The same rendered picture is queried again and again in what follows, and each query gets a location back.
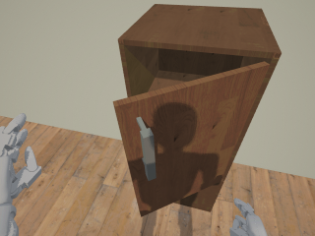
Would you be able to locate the robot left hand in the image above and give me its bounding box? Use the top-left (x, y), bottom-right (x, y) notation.
top-left (0, 113), bottom-right (41, 205)

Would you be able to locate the cupboard door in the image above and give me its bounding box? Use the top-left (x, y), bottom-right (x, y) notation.
top-left (113, 61), bottom-right (270, 217)

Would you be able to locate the left robot forearm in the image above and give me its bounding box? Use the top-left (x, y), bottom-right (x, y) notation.
top-left (0, 204), bottom-right (20, 236)

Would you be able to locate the handle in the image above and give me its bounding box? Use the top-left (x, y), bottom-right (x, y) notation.
top-left (136, 116), bottom-right (157, 181)

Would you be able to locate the robot right hand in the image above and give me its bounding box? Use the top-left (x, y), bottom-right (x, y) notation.
top-left (229, 198), bottom-right (268, 236)

